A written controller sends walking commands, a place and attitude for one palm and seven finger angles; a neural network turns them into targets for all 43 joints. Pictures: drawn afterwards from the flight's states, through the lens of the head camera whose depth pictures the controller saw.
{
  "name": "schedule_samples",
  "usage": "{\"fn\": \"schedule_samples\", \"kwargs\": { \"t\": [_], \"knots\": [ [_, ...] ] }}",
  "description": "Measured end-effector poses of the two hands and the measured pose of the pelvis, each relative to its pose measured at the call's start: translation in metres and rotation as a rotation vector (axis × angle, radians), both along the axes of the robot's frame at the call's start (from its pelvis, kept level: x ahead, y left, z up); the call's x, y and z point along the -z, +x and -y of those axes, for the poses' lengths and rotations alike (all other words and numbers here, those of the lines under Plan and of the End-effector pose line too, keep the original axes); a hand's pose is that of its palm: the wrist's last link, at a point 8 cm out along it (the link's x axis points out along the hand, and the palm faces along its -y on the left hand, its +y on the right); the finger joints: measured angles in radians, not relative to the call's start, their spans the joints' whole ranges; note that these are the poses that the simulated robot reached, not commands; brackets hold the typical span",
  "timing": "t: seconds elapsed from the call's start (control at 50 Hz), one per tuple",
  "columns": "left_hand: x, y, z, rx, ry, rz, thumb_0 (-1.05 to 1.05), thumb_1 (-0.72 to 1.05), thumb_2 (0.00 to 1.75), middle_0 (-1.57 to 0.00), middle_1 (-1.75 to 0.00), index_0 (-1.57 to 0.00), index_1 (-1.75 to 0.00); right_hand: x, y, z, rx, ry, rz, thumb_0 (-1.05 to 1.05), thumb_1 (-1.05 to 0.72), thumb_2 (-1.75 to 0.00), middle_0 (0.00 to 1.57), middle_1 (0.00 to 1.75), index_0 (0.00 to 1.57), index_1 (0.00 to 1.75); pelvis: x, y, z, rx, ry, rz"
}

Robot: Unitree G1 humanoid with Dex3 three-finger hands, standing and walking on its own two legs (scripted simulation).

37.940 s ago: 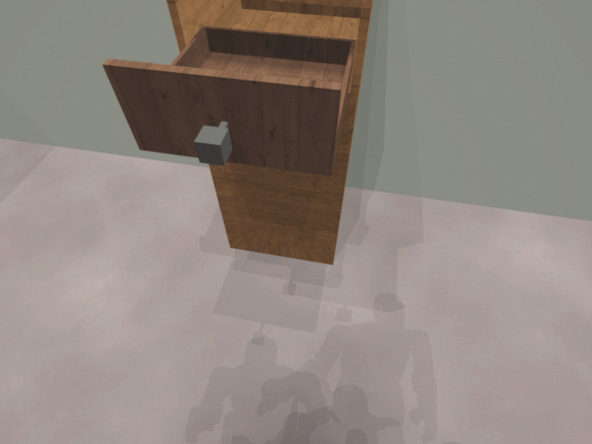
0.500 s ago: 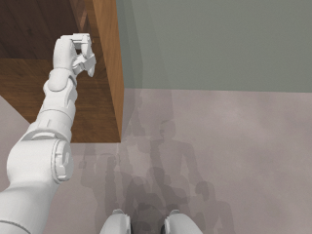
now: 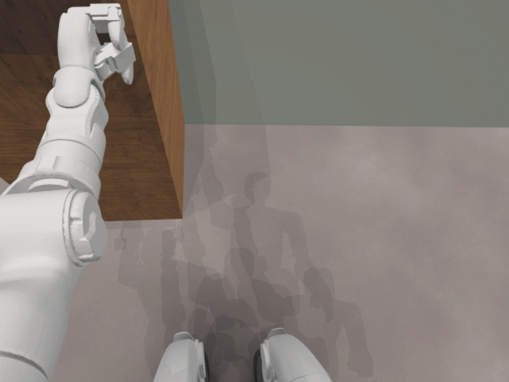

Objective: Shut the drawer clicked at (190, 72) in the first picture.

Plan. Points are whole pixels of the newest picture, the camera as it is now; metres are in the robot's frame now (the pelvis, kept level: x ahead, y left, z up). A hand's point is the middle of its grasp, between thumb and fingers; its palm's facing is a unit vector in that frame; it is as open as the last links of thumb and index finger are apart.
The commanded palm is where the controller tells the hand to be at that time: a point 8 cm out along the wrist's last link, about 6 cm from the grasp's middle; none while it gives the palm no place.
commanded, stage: push the drawer shut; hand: left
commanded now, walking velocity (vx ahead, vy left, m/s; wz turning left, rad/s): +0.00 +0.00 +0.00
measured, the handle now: out of the picture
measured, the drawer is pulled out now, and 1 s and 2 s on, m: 0.03 0.01 0.01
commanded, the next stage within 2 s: pull the fist back off the drawer in 0.48 s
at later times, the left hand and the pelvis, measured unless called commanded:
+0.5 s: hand (130, 38) +0.59 +0.11 +0.13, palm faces -0.04 -1.00 -0.02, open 3.3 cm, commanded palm +0.61 +0.14 +0.11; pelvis +0.00 -0.01 +0.00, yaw +0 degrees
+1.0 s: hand (129, 40) +0.59 +0.12 +0.13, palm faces -0.04 -1.00 +0.01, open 3.2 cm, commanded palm +0.57 +0.15 +0.11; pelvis -0.01 +0.01 -0.01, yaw -2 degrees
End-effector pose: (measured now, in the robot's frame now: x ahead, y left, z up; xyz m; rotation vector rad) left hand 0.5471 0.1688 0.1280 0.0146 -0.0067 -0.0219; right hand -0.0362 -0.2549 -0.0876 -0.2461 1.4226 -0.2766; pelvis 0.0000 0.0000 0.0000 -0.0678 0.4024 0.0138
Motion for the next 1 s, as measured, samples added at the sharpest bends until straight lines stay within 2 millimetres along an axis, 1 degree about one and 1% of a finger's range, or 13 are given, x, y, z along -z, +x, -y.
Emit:
{"fn": "schedule_samples", "kwargs": {
  "t": [0.24,0.42,0.54,0.64,0.88,1.0],
  "knots": [
    [-0.001,0.022,0.001,0.007,0.004,-0.028,0.01,0.89,0.91,-1.45,-1.6,-1.48,-1.6,-0.005,-0.022,0.0,0.041,0.003,-0.065,0.01,-0.91,-0.9,0.21,0.3,0.2,0.3,0.0,0.005,0.007,0.005,-0.007,-0.027],
    [-0.002,0.023,0.0,0.012,0.007,-0.042,0.01,0.86,0.96,-1.43,-1.6,-1.48,-1.6,-0.006,-0.027,0.001,0.04,0.0,-0.068,0.01,-0.91,-0.9,0.21,0.3,0.2,0.3,0.001,0.003,0.01,0.0,-0.014,-0.031],
    [-0.002,0.023,0.0,0.013,0.005,-0.042,0.01,0.85,0.97,-1.43,-1.6,-1.49,-1.6,-0.006,-0.029,0.002,0.038,-0.017,-0.043,0.01,-0.91,-0.9,0.21,0.3,0.2,0.3,0.004,-0.003,0.01,0.0,-0.02,-0.037],
    [-0.001,0.023,0.0,0.015,0.005,-0.033,0.01,0.84,0.98,-1.44,-1.6,-1.48,-1.6,-0.006,-0.035,0.001,0.04,-0.029,-0.035,0.01,-0.91,-0.9,0.21,0.3,0.2,0.3,0.007,-0.009,0.007,0.004,-0.024,-0.044],
    [-0.001,0.024,-0.001,0.031,-0.008,-0.036,0.0,0.85,0.97,-1.42,-1.6,-1.47,-1.6,-0.005,-0.054,-0.015,0.059,-0.018,-0.057,0.01,-0.91,-0.9,0.21,0.3,0.2,0.3,0.01,-0.016,-0.003,0.012,-0.028,-0.049],
    [0.002,0.023,-0.003,0.021,-0.023,-0.034,-0.01,0.84,0.94,-1.41,-1.6,-1.46,-1.6,-0.006,-0.057,-0.024,0.07,0.002,-0.068,0.01,-0.91,-0.9,0.21,0.3,0.2,0.3,0.009,-0.014,-0.008,0.021,-0.024,-0.046]
  ]
}}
